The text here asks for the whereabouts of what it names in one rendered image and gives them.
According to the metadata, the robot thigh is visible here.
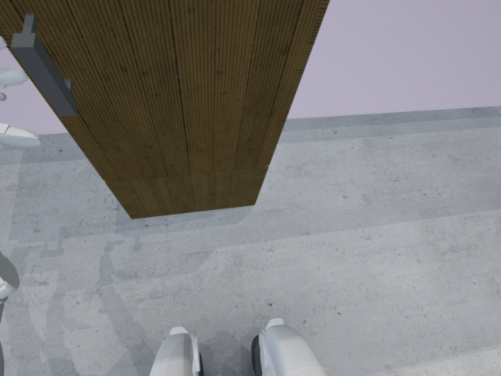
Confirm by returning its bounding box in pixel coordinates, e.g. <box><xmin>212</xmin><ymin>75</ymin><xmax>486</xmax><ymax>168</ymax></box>
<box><xmin>259</xmin><ymin>324</ymin><xmax>329</xmax><ymax>376</ymax></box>
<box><xmin>150</xmin><ymin>333</ymin><xmax>200</xmax><ymax>376</ymax></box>

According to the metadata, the robot left hand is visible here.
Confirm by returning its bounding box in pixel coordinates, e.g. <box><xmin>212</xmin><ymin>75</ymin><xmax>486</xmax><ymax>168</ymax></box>
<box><xmin>0</xmin><ymin>36</ymin><xmax>41</xmax><ymax>149</ymax></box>

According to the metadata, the cupboard door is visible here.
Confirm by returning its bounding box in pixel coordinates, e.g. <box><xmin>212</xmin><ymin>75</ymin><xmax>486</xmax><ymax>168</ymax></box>
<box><xmin>0</xmin><ymin>0</ymin><xmax>323</xmax><ymax>183</ymax></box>

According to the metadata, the robot right thigh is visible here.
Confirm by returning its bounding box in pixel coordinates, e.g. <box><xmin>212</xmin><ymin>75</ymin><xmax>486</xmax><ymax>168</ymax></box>
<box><xmin>259</xmin><ymin>324</ymin><xmax>329</xmax><ymax>376</ymax></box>

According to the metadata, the handle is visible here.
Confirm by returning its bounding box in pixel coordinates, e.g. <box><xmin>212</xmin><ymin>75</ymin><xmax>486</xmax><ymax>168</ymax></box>
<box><xmin>11</xmin><ymin>13</ymin><xmax>77</xmax><ymax>117</ymax></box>

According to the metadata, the left robot upper arm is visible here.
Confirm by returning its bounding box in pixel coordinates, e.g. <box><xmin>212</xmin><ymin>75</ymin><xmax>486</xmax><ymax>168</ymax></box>
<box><xmin>0</xmin><ymin>252</ymin><xmax>20</xmax><ymax>376</ymax></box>

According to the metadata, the robot left thigh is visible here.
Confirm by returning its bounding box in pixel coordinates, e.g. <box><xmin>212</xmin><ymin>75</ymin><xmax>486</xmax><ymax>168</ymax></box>
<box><xmin>150</xmin><ymin>333</ymin><xmax>200</xmax><ymax>376</ymax></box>

